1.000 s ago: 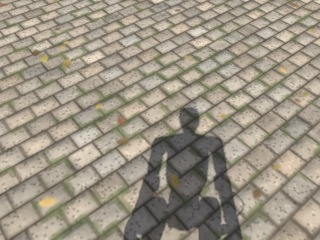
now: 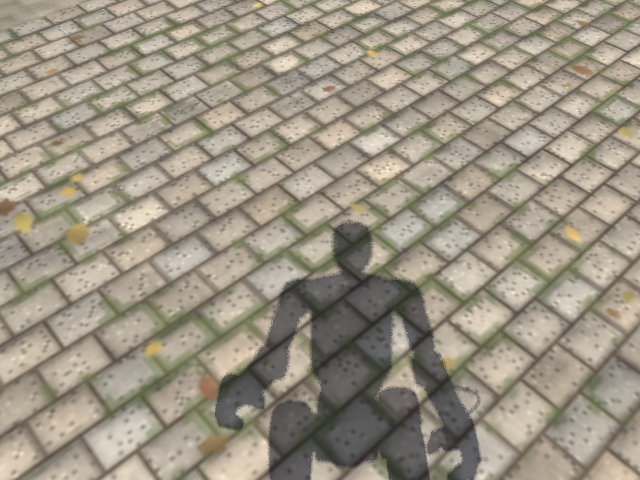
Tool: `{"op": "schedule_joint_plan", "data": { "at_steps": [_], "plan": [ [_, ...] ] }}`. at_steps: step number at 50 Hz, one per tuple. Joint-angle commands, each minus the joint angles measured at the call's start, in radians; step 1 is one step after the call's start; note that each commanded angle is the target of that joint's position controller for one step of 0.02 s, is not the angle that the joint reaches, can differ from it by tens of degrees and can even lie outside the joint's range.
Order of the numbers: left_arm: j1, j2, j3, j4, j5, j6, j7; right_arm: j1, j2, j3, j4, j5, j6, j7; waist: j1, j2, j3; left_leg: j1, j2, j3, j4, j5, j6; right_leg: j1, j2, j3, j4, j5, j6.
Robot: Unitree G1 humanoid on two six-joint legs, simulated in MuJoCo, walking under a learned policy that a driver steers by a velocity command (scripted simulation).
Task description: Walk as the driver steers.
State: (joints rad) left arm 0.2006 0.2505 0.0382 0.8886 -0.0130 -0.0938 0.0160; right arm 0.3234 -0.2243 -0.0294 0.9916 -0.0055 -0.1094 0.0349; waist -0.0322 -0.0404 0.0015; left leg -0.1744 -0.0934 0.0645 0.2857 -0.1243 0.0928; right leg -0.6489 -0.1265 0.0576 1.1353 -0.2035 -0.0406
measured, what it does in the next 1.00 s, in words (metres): walks ahead: right foot, then left foot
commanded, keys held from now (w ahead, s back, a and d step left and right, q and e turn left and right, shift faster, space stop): w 1.00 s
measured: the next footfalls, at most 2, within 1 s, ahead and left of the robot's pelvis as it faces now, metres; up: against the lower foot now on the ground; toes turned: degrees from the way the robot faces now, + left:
right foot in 0.30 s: +0.34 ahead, -0.17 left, +0.00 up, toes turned -2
left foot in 0.86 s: +0.65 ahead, +0.07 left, +0.00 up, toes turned +3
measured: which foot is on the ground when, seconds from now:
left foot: down 0.00-0.32, up 0.34-0.84, down 0.86-1.00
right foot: up 0.00-0.28, down 0.30-0.88, up 0.90-1.00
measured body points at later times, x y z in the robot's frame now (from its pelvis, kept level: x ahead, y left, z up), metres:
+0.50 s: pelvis +0.27 -0.08 +0.00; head +0.29 -0.10 +0.45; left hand +0.33 +0.18 -0.12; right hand +0.36 -0.35 -0.14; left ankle +0.27 +0.08 -0.66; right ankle +0.29 -0.16 -0.74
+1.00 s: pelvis +0.55 -0.01 -0.01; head +0.57 +0.00 +0.44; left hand +0.57 +0.25 -0.16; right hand +0.67 -0.27 -0.13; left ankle +0.61 +0.07 -0.74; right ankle +0.43 -0.16 -0.65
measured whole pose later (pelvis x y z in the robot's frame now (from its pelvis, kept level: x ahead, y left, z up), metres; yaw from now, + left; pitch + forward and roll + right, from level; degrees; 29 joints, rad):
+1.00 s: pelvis +0.55 -0.01 -0.01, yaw +1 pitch +2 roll +0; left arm 0.31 0.25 0.05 0.97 -0.02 -0.10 0.00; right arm 0.16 -0.24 -0.05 0.90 0.00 -0.10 0.04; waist 0.01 -0.02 0.03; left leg -0.36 -0.03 0.07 0.48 -0.15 0.07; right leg -0.39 -0.04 0.03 1.18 -0.37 -0.05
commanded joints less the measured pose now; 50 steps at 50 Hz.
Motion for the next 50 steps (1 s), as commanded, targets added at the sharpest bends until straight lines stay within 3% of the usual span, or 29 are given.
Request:
{"op": "schedule_joint_plan", "data": {
  "at_steps": [1,6,9,11,13,14,15,16,17,18,19,20,21,22,23,25,28,32,38,41,42,43,44,45,46,47,48,49,50],
  "plan": [
    [0.033,0.043,0.012,-0.042,0.012,0.005,0.007,-0.038,-0.132,-0.021,-0.055,0.002,-0.016,-0.02,0.046,0.078,0.054,-0.093,0.283,-0.217,-0.204,0.064,0.171,-0.033,-0.042,0.002,-0.142,0.151,0.028],
    [-0.156,0.029,0.005,-0.091,0.0,-0.006,-0.009,0.059,-0.165,-0.027,-0.032,0.02,-0.001,-0.035,-0.023,0.083,0.057,0.014,0.271,-0.162,-0.182,0.072,0.123,0.004,0.012,-0.043,-0.463,0.306,0.039],
    [-0.236,0.034,0.001,-0.122,-0.009,-0.011,-0.028,0.107,-0.168,-0.03,-0.01,0.025,0.011,-0.036,-0.05,0.092,0.078,0.109,0.307,-0.171,-0.14,0.055,0.118,-0.003,0.028,-0.046,-0.551,0.259,0.03],
    [-0.254,0.048,0.004,-0.139,-0.01,-0.019,-0.041,0.115,-0.174,-0.034,-0.003,0.026,0.021,-0.038,-0.043,0.099,0.081,0.17,0.338,-0.186,-0.097,0.065,0.107,0.007,0.037,-0.045,-0.595,0.187,0.006],
    [-0.192,0.076,0.015,-0.132,-0.009,-0.028,-0.048,0.092,-0.189,-0.04,-0.005,0.027,0.032,-0.04,0.003,0.117,0.05,0.193,0.349,-0.188,-0.02,0.184,0.087,0.115,0.065,-0.068,-0.635,0.117,-0.024],
    [-0.09,0.105,0.033,-0.104,-0.007,-0.03,-0.046,0.069,-0.186,-0.037,-0.012,0.024,0.037,-0.04,0.062,0.116,-0.007,0.181,0.314,-0.156,0.1,0.351,0.067,0.257,0.099,-0.096,-0.658,0.104,-0.046],
    [0.1,0.164,0.061,-0.049,-0.005,-0.033,-0.04,0.059,-0.153,-0.024,-0.024,0.013,0.039,-0.04,0.138,0.086,-0.128,0.087,0.252,-0.103,0.331,0.407,0.036,0.516,0.075,-0.064,-0.644,0.125,-0.086],
    [0.269,0.278,0.089,-0.02,0.016,-0.03,-0.034,0.128,-0.064,0.005,-0.053,0.001,0.025,-0.035,0.151,-0.109,-0.301,-0.266,0.127,-0.022,0.736,0.112,-0.033,0.922,-0.181,0.299,-0.656,0.088,-0.215],
    [0.307,0.251,0.081,-0.004,0.011,-0.024,-0.04,0.169,-0.024,0.02,-0.041,0.017,-0.002,-0.029,0.139,-0.263,-0.389,-0.513,0.027,-0.112,0.964,-0.417,-0.052,1.067,-0.293,0.669,-0.818,-0.038,-0.304],
    [0.24,0.173,0.056,-0.017,0.006,-0.026,-0.041,0.094,-0.141,-0.009,-0.054,0.041,-0.021,-0.025,0.136,-0.165,-0.271,-0.609,0.095,-0.189,1.061,-0.387,-0.028,0.97,-0.26,0.591,-0.837,-0.073,-0.254],
    [0.146,0.131,0.042,-0.04,0.006,-0.025,-0.04,0.012,-0.165,-0.015,-0.08,0.051,-0.027,-0.025,0.111,-0.102,-0.169,-0.616,0.15,-0.163,1.047,-0.293,-0.014,0.83,-0.224,0.433,-0.848,-0.007,-0.215],
    [0.067,0.103,0.031,-0.053,0.009,-0.024,-0.045,-0.027,-0.153,-0.018,-0.086,0.039,-0.023,-0.03,0.078,-0.024,-0.1,-0.573,0.191,-0.14,0.986,-0.21,-0.02,0.687,-0.179,0.321,-0.885,0.081,-0.196],
    [0.03,0.076,0.023,-0.057,0.014,-0.026,-0.049,-0.032,-0.144,-0.025,-0.086,0.026,-0.011,-0.036,0.048,-0.023,-0.062,-0.52,0.223,-0.141,0.919,-0.158,-0.024,0.596,-0.138,0.243,-0.92,0.129,-0.178],
    [0.022,0.064,0.02,-0.049,0.018,-0.026,-0.053,-0.014,-0.12,-0.025,-0.082,0.023,0.004,-0.036,0.026,-0.037,-0.047,-0.467,0.235,-0.139,0.886,-0.127,-0.03,0.537,-0.113,0.196,-0.95,0.152,-0.172],
    [0.037,0.066,0.021,-0.037,0.018,-0.029,-0.054,0.003,-0.097,-0.023,-0.076,0.022,0.016,-0.037,0.016,-0.037,-0.039,-0.444,0.234,-0.129,0.866,-0.111,-0.036,0.507,-0.099,0.163,-0.97,0.194,-0.178],
    [0.074,0.094,0.029,-0.013,0.018,-0.033,-0.047,-0.018,-0.089,-0.026,-0.087,0.018,0.029,-0.04,0.006,-0.023,-0.012,-0.479,0.239,-0.121,0.811,-0.059,-0.051,0.494,-0.093,0.112,-0.993,0.279,-0.19],
    [0.125,0.111,0.033,0.012,0.017,-0.024,-0.03,-0.135,-0.088,-0.03,-0.128,0.01,0.03,-0.041,0.029,-0.009,0.018,-0.568,0.24,-0.118,0.652,0.071,-0.071,0.532,-0.091,0.07,-1.011,0.326,-0.186],
    [0.178,0.124,0.033,0.035,0.008,-0.015,-0.016,-0.277,-0.067,-0.024,-0.166,0.014,0.023,-0.03,0.07,-0.018,0.048,-0.531,0.209,-0.085,0.42,0.227,-0.072,0.549,-0.064,0.011,-1.03,0.271,-0.156],
    [0.256,0.136,0.042,0.088,-0.003,0.006,-0.006,-0.422,-0.073,-0.017,-0.224,0.027,0.009,0.0,0.102,-0.021,0.098,-0.554,0.182,-0.076,0.266,0.161,-0.042,0.717,-0.129,0.014,-0.972,0.27,-0.147],
    [0.223,0.157,0.051,0.087,-0.004,0.019,-0.001,-0.362,-0.108,-0.03,-0.22,0.027,-0.001,0.011,0.05,-0.047,0.051,-0.408,0.14,-0.042,0.229,0.058,-0.004,0.752,-0.141,0.006,-0.872,0.481,-0.122],
    [0.199,0.161,0.052,0.082,-0.003,0.024,-0.001,-0.269,-0.134,-0.046,-0.194,0.025,-0.003,0.008,-0.004,-0.056,-0.007,-0.264,0.103,-0.01,0.216,0.05,0.015,0.736,-0.116,-0.018,-0.766,0.648,-0.106],
    [0.186,0.139,0.043,0.074,0.003,0.029,-0.001,-0.093,-0.182,-0.073,-0.137,0.024,-0.002,0.001,-0.08,-0.038,-0.11,-0.022,0.091,-0.007,0.219,0.071,0.044,0.658,-0.06,-0.057,-0.565,0.699,-0.077],
    [0.2,0.107,0.026,0.049,0.021,0.027,-0.002,0.095,-0.264,-0.094,-0.1,0.012,0.002,-0.01,-0.129,0.096,-0.264,0.3,0.294,-0.248,0.233,0.081,0.112,0.423,0.012,-0.104,-0.226,0.382,-0.04],
    [0.33,-0.037,-0.012,0.056,0.012,0.002,-0.016,0.135,-0.303,-0.098,-0.082,0.007,0.005,-0.002,-0.05,0.359,-0.385,0.594,0.492,-0.73,0.091,-0.123,0.265,0.04,0.198,-0.043,0.09,-0.331,0.013],
    [0.259,0.074,0.012,0.063,-0.013,-0.022,-0.02,0.106,-0.209,-0.072,-0.09,0.016,0.003,-0.001,-0.083,0.243,-0.334,0.548,0.463,-0.762,0.025,-0.21,0.22,-0.066,0.147,0.083,0.204,-0.365,-0.01],
    [0.162,0.126,0.027,0.028,-0.033,-0.035,-0.021,0.016,-0.171,-0.061,-0.107,0.019,0.0,-0.004,-0.065,0.195,-0.195,0.41,0.437,-0.609,0.008,-0.159,0.174,-0.12,0.097,0.056,0.208,-0.274,-0.026],
    [0.111,0.126,0.028,0.016,-0.029,-0.037,-0.013,-0.074,-0.15,-0.052,-0.127,0.015,-0.001,-0.003,-0.028,0.1,-0.121,0.252,0.404,-0.492,-0.019,-0.048,0.151,-0.074,0.04,0.027,0.161,-0.171,-0.025],
    [0.087,0.118,0.036,0.013,-0.012,-0.03,-0.006,-0.121,-0.123,-0.045,-0.132,0.006,-0.003,0.0,0.001,0.077,-0.068,0.128,0.368,-0.408,-0.05,0.03,0.142,-0.029,0.009,0.018,0.106,-0.114,-0.021],
    [0.111,0.098,0.039,0.016,-0.007,-0.016,-0.004,-0.133,-0.101,-0.038,-0.126,-0.005,-0.006,0.003,0.034,0.103,-0.061,0.058,0.34,-0.352,-0.08,0.062,0.132,0.037,-0.017,0.026,0.069,-0.077,-0.021]
  ]
}}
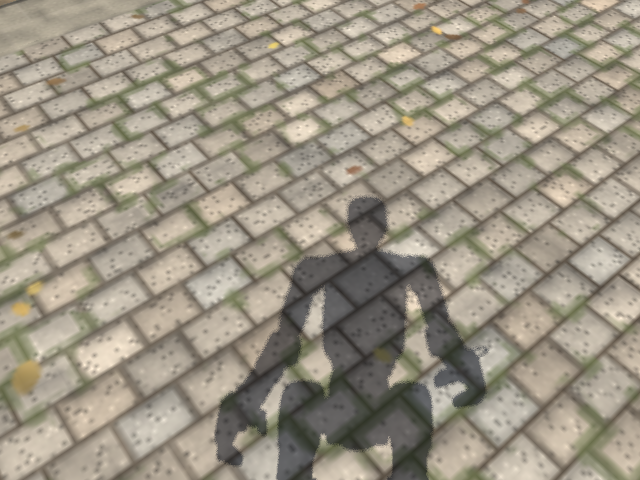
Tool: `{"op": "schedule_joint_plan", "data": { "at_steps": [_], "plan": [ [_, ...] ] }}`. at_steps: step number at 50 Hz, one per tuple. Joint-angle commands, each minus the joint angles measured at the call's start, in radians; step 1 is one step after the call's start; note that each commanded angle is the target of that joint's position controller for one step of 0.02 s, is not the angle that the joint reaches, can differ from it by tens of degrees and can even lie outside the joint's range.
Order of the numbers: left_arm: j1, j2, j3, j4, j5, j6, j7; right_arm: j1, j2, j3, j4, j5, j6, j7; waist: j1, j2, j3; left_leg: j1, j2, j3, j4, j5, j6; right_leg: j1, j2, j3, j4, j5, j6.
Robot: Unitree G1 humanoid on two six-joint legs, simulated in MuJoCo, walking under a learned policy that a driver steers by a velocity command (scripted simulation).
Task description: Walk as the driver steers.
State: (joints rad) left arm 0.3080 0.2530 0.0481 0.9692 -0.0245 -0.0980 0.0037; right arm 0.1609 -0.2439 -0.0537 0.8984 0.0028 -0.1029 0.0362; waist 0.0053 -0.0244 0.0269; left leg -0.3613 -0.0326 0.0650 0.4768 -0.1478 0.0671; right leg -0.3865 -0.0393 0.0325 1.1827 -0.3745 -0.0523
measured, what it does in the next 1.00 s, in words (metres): walks ahead: right foot, then left foot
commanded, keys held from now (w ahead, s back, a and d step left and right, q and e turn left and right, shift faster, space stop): w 0.84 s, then w+e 0.16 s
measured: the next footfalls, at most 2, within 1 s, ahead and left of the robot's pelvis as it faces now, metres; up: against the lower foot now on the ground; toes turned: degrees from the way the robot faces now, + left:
right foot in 0.44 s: +0.42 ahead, -0.15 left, +0.00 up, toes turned -3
left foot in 1.00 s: +0.73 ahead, +0.09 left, +0.00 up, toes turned -1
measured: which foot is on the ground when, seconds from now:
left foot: down 0.00-0.44, up 0.46-0.98, down 1.00-1.00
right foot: up 0.00-0.42, down 0.44-1.00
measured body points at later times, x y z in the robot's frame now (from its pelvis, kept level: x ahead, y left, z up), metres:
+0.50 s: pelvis +0.27 -0.06 -0.01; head +0.31 -0.06 +0.44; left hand +0.47 +0.19 -0.11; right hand +0.24 -0.32 -0.16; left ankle +0.09 +0.08 -0.68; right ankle +0.38 -0.15 -0.73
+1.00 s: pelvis +0.55 -0.03 -0.01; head +0.58 -0.02 +0.44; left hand +0.50 +0.24 -0.15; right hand +0.76 -0.26 -0.10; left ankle +0.69 +0.09 -0.73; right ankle +0.38 -0.15 -0.73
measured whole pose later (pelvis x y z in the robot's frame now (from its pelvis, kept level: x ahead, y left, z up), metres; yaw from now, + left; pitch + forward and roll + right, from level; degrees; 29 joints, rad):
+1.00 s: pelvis +0.55 -0.03 -0.01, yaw -2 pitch +2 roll -2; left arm 0.43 0.24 0.06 1.02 -0.02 -0.06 0.01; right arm -0.01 -0.23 -0.05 0.85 0.02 -0.10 0.03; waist 0.08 0.02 0.01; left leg -0.50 0.04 0.00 0.48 -0.02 0.05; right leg 0.07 0.02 -0.01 0.31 -0.41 0.00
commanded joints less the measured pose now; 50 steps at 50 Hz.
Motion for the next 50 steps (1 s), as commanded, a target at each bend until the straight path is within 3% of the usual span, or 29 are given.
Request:
{"op": "schedule_joint_plan", "data": {
  "at_steps": [1,2,5,11,16,19,20,21,22,23,24,25,26,27,28,29,31,34,40,45,48,49,50],
  "plan": [
    [0.024,0.071,0.028,-0.06,0.005,0.001,0.009,0.035,-0.073,-0.012,-0.023,-0.013,-0.014,0.003,0.009,0.1,-0.079,0.21,0.262,-0.318,-0.298,0.097,0.161,-0.195,-0.11,0.047,-0.007,0.109,-0.006],
    [0.032,0.056,0.027,-0.057,0.005,0.011,0.01,0.052,-0.082,-0.014,-0.012,-0.01,-0.016,0.001,0.016,0.1,-0.065,0.185,0.254,-0.285,-0.318,0.12,0.168,-0.192,-0.114,0.038,-0.033,0.118,0.0],
    [-0.063,0.063,0.033,-0.092,0.016,0.024,0.015,0.103,-0.126,-0.024,0.012,-0.008,-0.016,-0.018,0.006,0.074,-0.015,0.187,0.255,-0.235,-0.357,0.179,0.178,-0.289,-0.126,0.029,-0.157,0.23,0.03],
    [-0.263,0.036,0.024,-0.149,0.015,0.013,-0.001,0.194,-0.136,-0.021,0.046,0.004,0.0,-0.04,-0.051,0.079,0.024,0.253,0.217,-0.141,-0.37,0.186,0.131,-0.309,-0.086,-0.012,-0.485,0.481,0.043],
    [-0.397,0.036,0.012,-0.199,0.004,0.002,-0.028,0.274,-0.147,-0.026,0.09,0.011,0.019,-0.043,-0.092,0.08,0.066,0.397,0.268,-0.139,-0.319,0.192,0.131,-0.334,-0.055,-0.029,-0.621,0.43,0.027],
    [-0.385,0.06,0.017,-0.212,0.001,-0.008,-0.045,0.261,-0.163,-0.036,0.099,0.015,0.032,-0.05,-0.059,0.102,0.051,0.461,0.303,-0.145,-0.246,0.312,0.11,-0.269,-0.033,-0.038,-0.668,0.329,-0.01],
    [-0.333,0.082,0.026,-0.201,0.002,-0.011,-0.045,0.24,-0.173,-0.039,0.094,0.016,0.035,-0.051,-0.025,0.116,0.017,0.46,0.298,-0.136,-0.191,0.45,0.099,-0.175,-0.006,-0.059,-0.678,0.3,-0.027],
    [-0.222,0.11,0.043,-0.169,0.006,-0.012,-0.042,0.212,-0.173,-0.039,0.088,0.017,0.04,-0.051,0.038,0.119,-0.049,0.439,0.266,-0.105,-0.068,0.611,0.079,-0.012,0.03,-0.091,-0.698,0.307,-0.049],
    [-0.042,0.164,0.069,-0.113,0.01,-0.011,-0.035,0.202,-0.147,-0.028,0.078,0.011,0.042,-0.05,0.112,0.095,-0.162,0.333,0.209,-0.065,0.143,0.612,0.048,0.253,0.017,-0.07,-0.682,0.336,-0.085],
    [0.12,0.255,0.092,-0.082,0.03,-0.009,-0.027,0.273,-0.072,-0.004,0.056,-0.003,0.032,-0.045,0.117,-0.072,-0.327,-0.013,0.1,-0.013,0.525,0.271,-0.01,0.653,-0.232,0.27,-0.672,0.296,-0.201],
    [0.155,0.248,0.083,-0.069,0.022,-0.005,-0.033,0.331,0.001,0.021,0.07,0.0,0.007,-0.036,0.095,-0.25,-0.43,-0.267,-0.034,-0.115,0.756,-0.422,-0.035,0.819,-0.367,0.661,-0.832,0.149,-0.29],
    [0.11,0.169,0.06,-0.074,0.014,-0.007,-0.032,0.242,-0.111,-0.009,0.058,0.03,-0.012,-0.031,0.107,-0.168,-0.332,-0.371,0.03,-0.193,0.858,-0.41,-0.013,0.746,-0.33,0.611,-0.868,0.067,-0.24],
    [0.01,0.139,0.048,-0.096,0.011,-0.008,-0.029,0.157,-0.142,-0.016,0.029,0.044,-0.022,-0.031,0.084,-0.119,-0.198,-0.406,0.084,-0.157,0.846,-0.311,0.002,0.59,-0.302,0.466,-0.892,0.122,-0.201],
    [-0.066,0.113,0.039,-0.11,0.02,-0.008,-0.031,0.114,-0.137,-0.019,0.024,0.034,-0.022,-0.038,0.053,-0.041,-0.128,-0.361,0.129,-0.137,0.796,-0.219,0.001,0.437,-0.265,0.362,-0.926,0.206,-0.184],
    [-0.107,0.086,0.031,-0.115,0.029,-0.011,-0.035,0.113,-0.123,-0.026,0.026,0.023,-0.012,-0.043,0.018,-0.033,-0.082,-0.305,0.16,-0.136,0.74,-0.164,-0.001,0.324,-0.229,0.283,-0.961,0.267,-0.171],
    [-0.119,0.068,0.025,-0.109,0.036,-0.013,-0.038,0.138,-0.1,-0.027,0.032,0.02,0.003,-0.044,-0.01,-0.053,-0.076,-0.245,0.179,-0.141,0.707,-0.131,-0.002,0.26,-0.204,0.236,-0.992,0.284,-0.165],
    [-0.098,0.077,0.027,-0.091,0.031,-0.018,-0.036,0.159,-0.065,-0.026,0.039,0.018,0.024,-0.048,-0.028,-0.054,-0.055,-0.223,0.187,-0.128,0.652,-0.102,-0.015,0.205,-0.184,0.173,-1.036,0.324,-0.177],
    [-0.044,0.117,0.036,-0.066,0.031,-0.018,-0.018,0.056,-0.077,-0.033,0.003,0.006,0.033,-0.052,-0.015,-0.029,-0.008,-0.327,0.196,-0.125,0.514,0.027,-0.044,0.221,-0.185,0.128,-1.07,0.384,-0.185],
    [0.048,0.127,0.034,-0.027,0.018,-0.005,0.002,-0.14,-0.048,-0.021,-0.052,0.008,0.022,-0.034,0.041,-0.033,0.031,-0.324,0.151,-0.082,0.197,0.265,-0.056,0.278,-0.149,0.034,-1.083,0.385,-0.143],
    [0.13,0.134,0.04,0.019,0.007,0.016,0.007,-0.27,-0.054,-0.012,-0.108,0.016,0.006,-0.009,0.072,-0.031,0.076,-0.342,0.122,-0.088,0.062,0.191,-0.043,0.412,-0.203,0.068,-1.011,0.408,-0.145],
    [0.097,0.161,0.053,0.013,0.002,0.029,0.014,-0.205,-0.098,-0.025,-0.103,0.018,-0.012,0.0,0.015,-0.061,0.035,-0.189,0.087,-0.078,0.011,0.098,-0.021,0.429,-0.223,0.106,-0.921,0.522,-0.123],
    [0.068,0.163,0.053,0.005,0.001,0.032,0.014,-0.114,-0.125,-0.04,-0.079,0.017,-0.016,-0.004,-0.04,-0.067,-0.017,-0.046,0.057,-0.053,-0.011,0.085,-0.005,0.408,-0.196,0.091,-0.826,0.66,-0.105],
    [0.054,0.134,0.042,-0.006,0.007,0.033,0.012,0.06,-0.178,-0.066,-0.029,0.012,-0.019,-0.013,-0.114,-0.049,-0.133,0.212,0.069,-0.061,0.009,0.104,0.025,0.319,-0.133,0.054,-0.632,0.694,-0.074]
  ]
}}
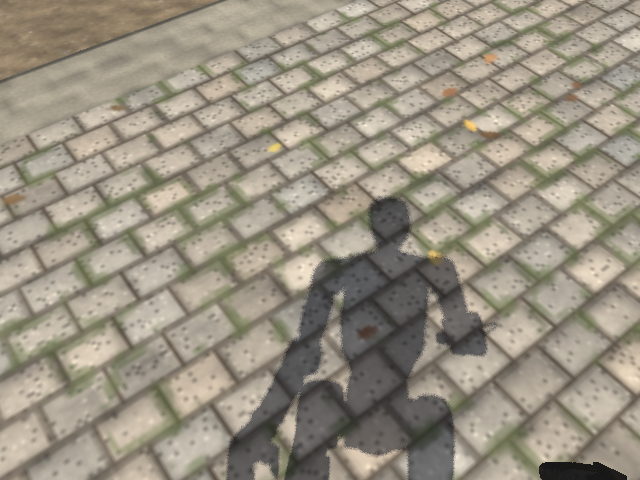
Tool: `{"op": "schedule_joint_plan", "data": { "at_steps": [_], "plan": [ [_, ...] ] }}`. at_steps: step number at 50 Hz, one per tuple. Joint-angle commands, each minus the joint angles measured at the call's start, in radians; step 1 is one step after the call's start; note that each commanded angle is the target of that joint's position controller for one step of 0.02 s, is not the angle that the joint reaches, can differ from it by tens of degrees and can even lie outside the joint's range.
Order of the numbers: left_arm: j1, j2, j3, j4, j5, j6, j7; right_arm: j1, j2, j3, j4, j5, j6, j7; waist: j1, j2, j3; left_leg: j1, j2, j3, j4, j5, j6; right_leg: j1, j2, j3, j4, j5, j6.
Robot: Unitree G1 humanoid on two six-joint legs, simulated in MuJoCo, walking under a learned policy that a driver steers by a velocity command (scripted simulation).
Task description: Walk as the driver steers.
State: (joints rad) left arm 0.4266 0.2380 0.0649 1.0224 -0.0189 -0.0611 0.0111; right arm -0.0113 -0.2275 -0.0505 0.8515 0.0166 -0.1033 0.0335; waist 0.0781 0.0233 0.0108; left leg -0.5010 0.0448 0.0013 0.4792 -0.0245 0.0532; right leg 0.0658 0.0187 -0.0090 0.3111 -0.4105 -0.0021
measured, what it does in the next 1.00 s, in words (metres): walks ahead, turning right: right foot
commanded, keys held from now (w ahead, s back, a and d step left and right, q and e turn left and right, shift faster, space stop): w+e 0.34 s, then e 0.66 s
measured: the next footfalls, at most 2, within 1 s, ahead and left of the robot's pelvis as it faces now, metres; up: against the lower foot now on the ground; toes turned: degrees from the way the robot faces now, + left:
right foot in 0.54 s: +0.40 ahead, -0.16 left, +0.00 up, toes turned -19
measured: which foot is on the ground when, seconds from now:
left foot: down 0.00-0.52, up 0.54-1.00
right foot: down 0.00-0.02, up 0.04-0.52, down 0.54-1.00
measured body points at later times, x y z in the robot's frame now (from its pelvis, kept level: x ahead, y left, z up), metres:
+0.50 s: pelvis +0.25 -0.01 +0.00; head +0.28 -0.03 +0.45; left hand +0.49 +0.17 -0.10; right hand +0.20 -0.29 -0.14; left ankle +0.14 +0.13 -0.72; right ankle +0.37 -0.16 -0.70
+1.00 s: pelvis +0.37 -0.06 +0.01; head +0.39 -0.09 +0.46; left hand +0.64 +0.11 -0.08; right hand +0.36 -0.38 -0.10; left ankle +0.50 +0.06 -0.70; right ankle +0.37 -0.15 -0.73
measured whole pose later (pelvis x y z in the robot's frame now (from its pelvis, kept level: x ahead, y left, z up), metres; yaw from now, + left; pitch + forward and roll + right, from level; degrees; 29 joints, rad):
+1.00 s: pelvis +0.37 -0.06 +0.01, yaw -33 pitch +4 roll +1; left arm 0.17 0.29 0.09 0.67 0.00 0.03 0.04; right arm 0.09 -0.29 -0.07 0.80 0.00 -0.02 -0.04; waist 0.03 0.01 0.01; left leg -0.49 -0.01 -0.13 0.73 -0.30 -0.08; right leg -0.38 0.15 0.19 0.51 -0.16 -0.07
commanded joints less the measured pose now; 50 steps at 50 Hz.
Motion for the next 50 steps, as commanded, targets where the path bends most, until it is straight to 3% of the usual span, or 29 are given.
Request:
{"op": "schedule_joint_plan", "data": {
  "at_steps": [1,2,3,4,5,6,8,12,17,20,23,25,26,27,28,29,30,31,32,33,35,36,38,42,45,50],
  "plan": [
    [-0.056,0.098,0.005,-0.09,0.023,-0.004,0.003,0.417,-0.278,-0.089,0.045,-0.02,-0.018,-0.022,-0.236,0.037,-0.292,0.672,0.201,-0.221,0.032,-0.03,0.098,-0.349,-0.102,0.037,0.573,0.421,-0.082],
    [0.08,-0.025,-0.024,-0.089,0.0,-0.023,-0.002,0.445,-0.31,-0.092,0.065,-0.023,-0.01,-0.015,-0.162,0.321,-0.414,0.934,0.397,-0.654,-0.106,-0.212,0.23,-0.696,0.042,0.055,0.87,-0.172,-0.035],
    [0.02,0.099,0.005,-0.078,-0.022,-0.035,-0.001,0.413,-0.202,-0.064,0.049,-0.018,-0.011,-0.016,-0.189,0.199,-0.345,0.859,0.359,-0.651,-0.16,-0.316,0.19,-0.779,-0.017,0.161,0.985,-0.171,-0.044],
    [-0.066,0.139,0.019,-0.105,-0.034,-0.039,0.0,0.331,-0.154,-0.049,0.035,-0.014,-0.013,-0.02,-0.178,0.145,-0.208,0.725,0.335,-0.491,-0.177,-0.299,0.143,-0.829,-0.061,0.137,1.0,-0.077,-0.056],
    [-0.103,0.129,0.02,-0.111,-0.03,-0.035,0.006,0.256,-0.132,-0.04,0.025,-0.017,-0.014,-0.02,-0.146,0.065,-0.135,0.579,0.303,-0.383,-0.21,-0.225,0.122,-0.787,-0.11,0.119,0.971,0.013,-0.055],
    [-0.118,0.116,0.028,-0.113,-0.018,-0.027,0.01,0.21,-0.107,-0.034,0.025,-0.022,-0.015,-0.018,-0.119,0.058,-0.079,0.468,0.27,-0.292,-0.248,-0.171,0.112,-0.747,-0.138,0.117,0.924,0.072,-0.054],
    [-0.086,0.071,0.031,-0.112,-0.021,0.0,0.005,0.182,-0.085,-0.031,0.037,-0.033,-0.019,-0.02,-0.077,0.091,-0.046,0.364,0.233,-0.169,-0.305,-0.115,0.104,-0.667,-0.169,0.117,0.882,0.127,-0.056],
    [-0.155,0.058,0.037,-0.156,-0.011,0.03,0.004,0.209,-0.128,-0.045,0.06,-0.034,-0.023,-0.038,-0.067,0.042,0.013,0.345,0.237,-0.031,-0.354,0.001,0.123,-0.758,-0.179,0.123,0.791,0.248,-0.039],
    [-0.29,0.048,0.029,-0.206,-0.002,0.023,-0.024,0.241,-0.159,-0.052,0.067,-0.032,-0.009,-0.057,-0.098,0.024,0.05,0.397,0.216,0.116,-0.367,0.061,0.102,-0.773,-0.159,0.064,0.536,0.444,-0.028],
    [-0.396,0.033,0.017,-0.259,0.011,0.02,-0.045,0.258,-0.181,-0.057,0.067,-0.022,0.013,-0.07,-0.125,0.014,0.087,0.432,0.217,0.198,-0.296,0.28,0.086,-0.736,-0.127,-0.021,0.4,0.454,-0.033],
    [-0.382,0.068,0.029,-0.295,0.012,0.028,-0.064,0.259,-0.219,-0.068,0.063,0.001,0.041,-0.078,-0.101,0.061,0.037,0.515,0.238,0.222,-0.161,0.534,0.062,-0.652,-0.072,-0.074,0.348,0.347,-0.061],
    [-0.248,0.126,0.056,-0.278,0.008,0.029,-0.069,0.219,-0.243,-0.077,0.044,0.019,0.055,-0.084,-0.023,0.08,-0.041,0.536,0.228,0.225,0.043,0.699,0.031,-0.495,-0.003,-0.108,0.296,0.284,-0.102],
    [-0.119,0.179,0.083,-0.246,0.007,0.026,-0.059,0.2,-0.233,-0.073,0.035,0.023,0.059,-0.081,0.046,0.046,-0.107,0.489,0.184,0.239,0.235,0.612,-0.01,-0.316,0.035,-0.104,0.189,0.396,-0.135],
    [-0.059,0.273,0.11,-0.241,0.012,0.029,-0.033,0.243,-0.188,-0.058,0.02,-0.011,0.051,-0.074,0.051,-0.101,-0.178,0.27,0.118,0.242,0.528,0.196,-0.08,-0.071,-0.089,0.085,0.181,0.77,-0.188],
    [-0.114,0.347,0.107,-0.271,0.03,0.033,-0.019,0.331,-0.07,-0.026,-0.004,-0.071,0.036,-0.057,-0.08,-0.299,-0.27,-0.051,-0.064,0.139,0.867,-0.702,-0.142,0.17,-0.309,0.46,0.271,1.303,-0.347],
    [-0.102,0.327,0.094,-0.314,0.038,0.026,-0.036,0.366,-0.115,-0.025,-0.011,-0.031,0.018,-0.044,-0.043,-0.194,-0.497,-0.109,-0.076,-0.083,1.001,-0.735,-0.141,0.253,-0.413,0.662,0.176,1.147,-0.481],
    [-0.137,0.269,0.084,-0.326,0.033,0.023,-0.041,0.247,-0.159,-0.036,-0.042,0.015,0.013,-0.042,-0.017,-0.106,-0.398,-0.191,-0.051,-0.091,0.992,-0.62,-0.119,0.163,-0.362,0.589,0.1,0.867,-0.441],
    [-0.214,0.222,0.073,-0.331,0.007,0.022,-0.036,0.19,-0.164,-0.038,-0.047,0.011,0.019,-0.054,-0.04,-0.04,-0.253,-0.22,-0.006,-0.083,0.902,-0.514,-0.106,0.011,-0.298,0.48,0.067,0.685,-0.363],
    [-0.273,0.182,0.06,-0.344,0.0,0.026,-0.028,0.176,-0.172,-0.043,-0.034,-0.007,0.035,-0.07,-0.067,-0.017,-0.17,-0.179,0.028,-0.086,0.826,-0.453,-0.106,-0.138,-0.253,0.411,0.039,0.605,-0.315],
    [-0.304,0.164,0.053,-0.355,0.008,0.031,-0.022,0.182,-0.186,-0.051,-0.036,-0.018,0.054,-0.078,-0.095,-0.039,-0.138,-0.113,0.038,-0.088,0.769,-0.422,-0.103,-0.252,-0.224,0.37,0.023,0.582,-0.294],
    [-0.297,0.183,0.057,-0.364,0.029,0.032,-0.014,0.198,-0.167,-0.053,-0.046,-0.03,0.072,-0.082,-0.113,-0.07,-0.141,-0.039,0.018,-0.075,0.697,-0.379,-0.104,-0.343,-0.19,0.335,0.012,0.634,-0.284],
    [-0.283,0.196,0.061,-0.365,0.03,0.03,-0.009,0.2,-0.153,-0.05,-0.05,-0.033,0.074,-0.085,-0.114,-0.078,-0.153,-0.037,0.008,-0.075,0.656,-0.361,-0.108,-0.344,-0.181,0.324,0.018,0.673,-0.282],
    [-0.263,0.212,0.066,-0.37,0.02,0.035,0.003,0.178,-0.143,-0.046,-0.063,-0.034,0.079,-0.091,-0.104,-0.088,-0.173,-0.066,-0.006,-0.087,0.583,-0.328,-0.122,-0.317,-0.178,0.337,0.028,0.655,-0.273],
    [-0.27,0.21,0.063,-0.392,0.009,0.061,0.024,0.109,-0.151,-0.045,-0.094,-0.026,0.092,-0.093,-0.081,-0.123,-0.155,-0.094,-0.023,-0.116,0.452,-0.253,-0.139,-0.314,-0.148,0.395,0.016,0.34,-0.229],
    [-0.269,0.211,0.062,-0.402,0.013,0.072,0.029,0.074,-0.15,-0.043,-0.112,-0.023,0.084,-0.087,-0.064,-0.153,-0.123,-0.074,-0.041,-0.126,0.351,-0.244,-0.14,-0.319,-0.131,0.44,0.017,0.215,-0.214],
    [-0.26,0.209,0.061,-0.422,0.013,0.089,0.027,0.08,-0.159,-0.042,-0.126,-0.013,0.056,-0.068,-0.055,-0.181,-0.133,0.029,-0.074,-0.124,0.186,-0.302,-0.12,-0.261,-0.135,0.522,0.091,0.402,-0.213]
  ]
}}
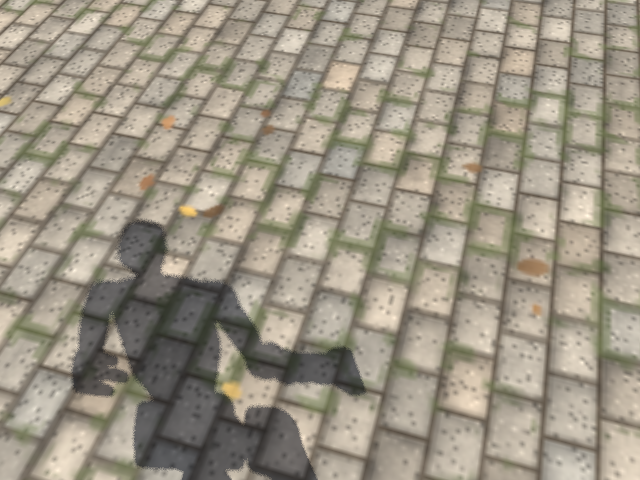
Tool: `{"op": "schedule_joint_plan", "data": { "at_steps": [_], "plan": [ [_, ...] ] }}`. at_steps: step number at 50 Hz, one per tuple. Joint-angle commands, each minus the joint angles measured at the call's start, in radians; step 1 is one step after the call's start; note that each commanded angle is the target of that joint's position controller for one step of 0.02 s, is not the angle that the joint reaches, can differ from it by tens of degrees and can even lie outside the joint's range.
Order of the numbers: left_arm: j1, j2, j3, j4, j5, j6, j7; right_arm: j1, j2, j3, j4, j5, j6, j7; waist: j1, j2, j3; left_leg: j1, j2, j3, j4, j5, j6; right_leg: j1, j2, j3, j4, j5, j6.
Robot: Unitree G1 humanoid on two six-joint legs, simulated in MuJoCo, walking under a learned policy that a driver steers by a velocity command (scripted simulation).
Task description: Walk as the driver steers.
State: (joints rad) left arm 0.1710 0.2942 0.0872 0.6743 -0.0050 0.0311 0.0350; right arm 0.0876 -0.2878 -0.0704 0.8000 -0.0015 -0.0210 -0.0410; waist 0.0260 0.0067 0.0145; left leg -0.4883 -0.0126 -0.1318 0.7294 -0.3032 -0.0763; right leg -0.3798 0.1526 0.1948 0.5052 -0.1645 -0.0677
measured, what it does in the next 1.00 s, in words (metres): walks ahead, turning right: left foot, then right foot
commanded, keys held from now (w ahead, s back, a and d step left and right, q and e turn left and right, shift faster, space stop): e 0.08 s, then w+e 0.84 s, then w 0.08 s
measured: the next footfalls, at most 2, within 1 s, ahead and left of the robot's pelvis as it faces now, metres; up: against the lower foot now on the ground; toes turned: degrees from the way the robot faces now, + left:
left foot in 0.08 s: +0.09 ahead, +0.15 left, +0.00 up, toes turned -9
right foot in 0.52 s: +0.14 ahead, -0.17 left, +0.00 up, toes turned -22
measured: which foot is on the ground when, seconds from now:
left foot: up 0.00-0.06, down 0.08-0.54, up 0.56-0.96, down 0.98-1.00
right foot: down 0.00-0.08, up 0.10-0.50, down 0.52-1.00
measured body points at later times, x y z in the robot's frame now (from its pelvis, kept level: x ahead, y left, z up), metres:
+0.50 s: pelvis +0.09 -0.03 +0.00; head +0.11 -0.04 +0.45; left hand +0.37 +0.15 -0.07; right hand +0.04 -0.33 -0.12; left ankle +0.05 +0.15 -0.74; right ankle +0.10 -0.16 -0.72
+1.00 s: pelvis +0.33 -0.15 -0.02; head +0.35 -0.18 +0.43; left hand +0.50 +0.10 -0.13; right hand +0.41 -0.49 -0.07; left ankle +0.50 -0.13 -0.74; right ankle +0.11 -0.15 -0.73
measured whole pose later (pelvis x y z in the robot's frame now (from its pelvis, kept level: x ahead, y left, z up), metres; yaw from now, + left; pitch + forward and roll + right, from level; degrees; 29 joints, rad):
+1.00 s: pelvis +0.33 -0.15 -0.02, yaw -35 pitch +3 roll +1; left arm 0.45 0.31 0.08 0.75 -0.02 -0.02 0.02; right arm -0.01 -0.28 -0.04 0.65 -0.01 -0.12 0.04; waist 0.08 0.01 0.02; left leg -0.50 -0.03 -0.01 0.49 -0.05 0.02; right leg 0.01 0.06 0.22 0.50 -0.51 -0.06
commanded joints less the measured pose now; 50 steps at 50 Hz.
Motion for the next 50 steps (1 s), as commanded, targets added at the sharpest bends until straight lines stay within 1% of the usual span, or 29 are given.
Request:
{"op": "schedule_joint_plan", "data": {
  "at_steps": [1,2,3,4,5,6,7,8,9,11,14,18,23,25,26,27,28,29,30,31,32,35,37,40,43,46,48,49,50],
  "plan": [
    [-0.012,0.152,0.037,-0.081,-0.004,0.001,0.003,0.001,-0.101,-0.024,-0.073,0.007,-0.031,0.013,-0.015,-0.167,-0.139,0.061,-0.021,0.016,-0.131,-0.01,0.02,0.19,-0.261,0.331,-0.084,0.204,-0.14],
    [-0.028,0.149,0.034,-0.09,-0.011,0.006,0.004,0.039,-0.103,-0.027,-0.064,0.008,-0.035,0.019,-0.043,-0.163,-0.139,0.136,-0.02,0.029,-0.245,0.058,0.033,0.176,-0.239,0.328,-0.057,0.226,-0.119],
    [-0.032,0.138,0.03,-0.098,-0.017,0.011,0.006,0.079,-0.123,-0.035,-0.054,0.004,-0.037,0.023,-0.062,-0.142,-0.14,0.244,0.021,0.023,-0.354,0.178,0.052,0.126,-0.201,0.305,-0.018,0.168,-0.083],
    [0.013,0.087,0.016,-0.104,-0.011,0.013,0.005,0.094,-0.188,-0.05,-0.059,-0.012,-0.031,0.02,-0.034,0.015,-0.171,0.38,0.213,-0.121,-0.379,0.297,0.123,0.011,-0.118,0.199,0.144,-0.119,-0.028],
    [0.046,0.082,0.016,-0.136,-0.019,0.006,0.0,0.101,-0.252,-0.062,-0.052,-0.039,-0.013,0.016,0.01,0.305,-0.147,0.454,0.392,-0.355,-0.416,0.446,0.297,-0.225,0.043,-0.011,0.322,-0.474,0.029],
    [0.034,0.173,0.038,-0.128,-0.001,-0.011,-0.009,0.087,-0.201,-0.056,-0.077,-0.037,-0.014,0.015,-0.021,0.255,-0.136,0.435,0.454,-0.421,-0.439,0.313,0.361,-0.312,-0.046,-0.026,0.533,-0.448,0.066],
    [0.019,0.199,0.049,-0.112,-0.009,-0.011,-0.014,0.063,-0.15,-0.044,-0.096,-0.026,-0.013,0.009,-0.028,0.166,-0.114,0.413,0.389,-0.322,-0.444,0.126,0.313,-0.324,-0.09,-0.035,0.585,-0.343,0.074],
    [0.019,0.175,0.047,-0.098,-0.008,-0.003,-0.015,0.042,-0.128,-0.038,-0.099,-0.011,-0.009,0.003,-0.022,0.135,-0.079,0.402,0.315,-0.242,-0.455,-0.029,0.254,-0.342,-0.111,-0.058,0.601,-0.269,0.088],
    [0.015,0.154,0.041,-0.099,-0.003,0.002,-0.019,0.05,-0.119,-0.033,-0.099,0.006,-0.01,-0.003,-0.036,0.152,-0.052,0.416,0.29,-0.208,-0.472,-0.088,0.233,-0.385,-0.123,-0.075,0.635,-0.22,0.102],
    [-0.01,0.111,0.027,-0.115,-0.013,-0.006,-0.035,0.093,-0.132,-0.033,-0.098,0.001,-0.013,-0.009,-0.062,0.151,-0.019,0.4,0.265,-0.132,-0.516,-0.11,0.226,-0.396,-0.145,-0.131,0.634,-0.167,0.113],
    [-0.084,0.083,0.015,-0.153,-0.015,-0.024,-0.044,0.159,-0.154,-0.041,-0.094,-0.004,-0.025,-0.004,-0.107,0.151,-0.011,0.439,0.279,-0.075,-0.548,-0.099,0.24,-0.406,-0.179,-0.161,0.521,-0.12,0.121],
    [-0.109,0.057,0.0,-0.173,-0.014,-0.041,-0.061,0.167,-0.192,-0.055,-0.095,0.005,-0.04,0.014,-0.11,0.158,0.0,0.388,0.295,0.031,-0.559,-0.027,0.239,-0.276,-0.21,-0.2,0.329,-0.087,0.099],
    [-0.086,0.077,0.004,-0.172,-0.02,-0.039,-0.076,0.169,-0.221,-0.067,-0.082,0.032,-0.041,0.044,-0.082,0.147,0.021,0.346,0.325,0.104,-0.512,-0.006,0.223,-0.094,-0.197,-0.26,0.156,-0.127,0.041],
    [0.03,0.096,0.021,-0.131,-0.017,-0.036,-0.073,0.152,-0.21,-0.062,-0.08,0.039,-0.035,0.047,-0.01,0.107,-0.014,0.275,0.299,0.177,-0.37,0.117,0.189,0.123,-0.136,-0.318,0.045,-0.083,-0.001],
    [0.168,0.153,0.054,-0.09,-0.023,-0.034,-0.063,0.171,-0.164,-0.046,-0.076,0.025,-0.038,0.046,0.052,0.038,-0.09,0.2,0.244,0.26,-0.15,0.244,0.149,0.333,-0.114,-0.288,0.016,-0.085,-0.035],
    [0.325,0.263,0.081,-0.072,-0.024,-0.033,-0.046,0.15,-0.081,-0.015,-0.121,-0.018,-0.045,0.046,0.099,-0.227,-0.161,-0.061,0.152,0.332,0.279,-0.021,0.07,0.56,-0.354,0.094,-0.065,-0.09,-0.128],
    [0.315,0.327,0.077,-0.103,-0.022,-0.056,-0.055,0.108,-0.059,-0.004,-0.194,-0.01,-0.076,0.041,0.074,-0.371,-0.217,-0.405,-0.01,0.158,0.524,-0.299,0.039,0.676,-0.503,0.607,-0.26,-0.338,-0.313],
    [0.298,0.234,0.052,-0.101,-0.018,-0.08,-0.063,0.05,-0.158,-0.024,-0.197,0.031,-0.102,0.05,0.104,-0.219,-0.151,-0.497,0.055,0.067,0.606,-0.227,0.063,0.64,-0.511,0.549,-0.289,-0.359,-0.306],
    [0.264,0.182,0.032,-0.097,-0.012,-0.091,-0.064,0.049,-0.172,-0.027,-0.192,0.039,-0.114,0.058,0.071,-0.191,-0.093,-0.49,0.09,0.068,0.569,-0.136,0.09,0.569,-0.477,0.433,-0.264,-0.289,-0.27],
    [0.206,0.152,0.02,-0.106,-0.009,-0.092,-0.063,0.066,-0.164,-0.026,-0.168,0.016,-0.117,0.057,0.033,-0.098,-0.053,-0.423,0.124,0.066,0.5,-0.056,0.092,0.466,-0.429,0.321,-0.251,-0.188,-0.233],
    [0.149,0.136,0.012,-0.115,-0.005,-0.089,-0.059,0.071,-0.161,-0.03,-0.16,-0.008,-0.115,0.057,0.002,-0.086,-0.028,-0.354,0.138,0.065,0.411,0.003,0.084,0.377,-0.386,0.241,-0.262,-0.087,-0.211],
    [0.107,0.143,0.009,-0.109,0.004,-0.092,-0.038,0.073,-0.132,-0.024,-0.146,-0.019,-0.096,0.064,-0.037,-0.082,-0.022,-0.26,0.11,0.096,0.302,0.123,0.043,0.273,-0.333,0.133,-0.294,0.154,-0.205],
    [0.135,0.154,0.013,-0.082,-0.006,-0.093,-0.025,0.007,-0.101,-0.011,-0.162,-0.019,-0.09,0.062,-0.023,-0.065,-0.002,-0.237,0.084,0.103,0.149,0.223,0.021,0.241,-0.303,0.077,-0.294,0.211,-0.188],
    [0.191,0.166,0.02,-0.043,-0.017,-0.091,-0.013,-0.124,-0.063,0.009,-0.194,-0.007,-0.095,0.072,0.023,-0.09,0.021,-0.136,0.028,0.116,-0.087,0.379,0.02,0.187,-0.265,0.04,-0.282,0.184,-0.15],
    [0.243,0.169,0.023,-0.008,-0.029,-0.089,-0.011,-0.192,-0.081,0.006,-0.22,0.008,-0.101,0.084,0.042,-0.093,0.034,-0.079,0.009,0.09,-0.19,0.417,0.04,0.212,-0.295,0.101,-0.259,0.137,-0.137],
    [0.245,0.166,0.028,0.012,-0.028,-0.078,-0.004,-0.169,-0.113,-0.009,-0.222,0.009,-0.108,0.086,0.02,-0.116,0.032,-0.04,0.011,0.065,-0.238,0.341,0.073,0.301,-0.33,0.164,-0.189,0.183,-0.112],
    [0.234,0.155,0.026,0.016,-0.019,-0.068,-0.005,-0.061,-0.137,-0.025,-0.197,0.004,-0.113,0.081,-0.028,-0.142,-0.025,0.104,-0.011,0.113,-0.258,0.278,0.112,0.341,-0.315,0.148,-0.081,0.404,-0.089],
    [0.224,0.129,0.016,0.011,-0.012,-0.067,-0.01,0.052,-0.165,-0.04,-0.174,-0.004,-0.115,0.075,-0.085,-0.135,-0.115,0.293,0.011,0.119,-0.259,0.304,0.148,0.307,-0.261,0.106,0.071,0.49,-0.058],
    [0.222,0.085,-0.005,-0.015,0.008,-0.067,-0.012,0.219,-0.214,-0.049,-0.163,-0.021,-0.113,0.068,-0.15,-0.052,-0.282,0.594,0.171,-0.052,-0.207,0.288,0.218,0.149,-0.195,0.062,0.351,0.297,-0.025]
  ]
}}
Over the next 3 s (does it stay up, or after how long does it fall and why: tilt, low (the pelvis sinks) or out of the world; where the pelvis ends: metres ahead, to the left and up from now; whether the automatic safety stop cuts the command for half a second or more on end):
stays up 1.01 -0.51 0.00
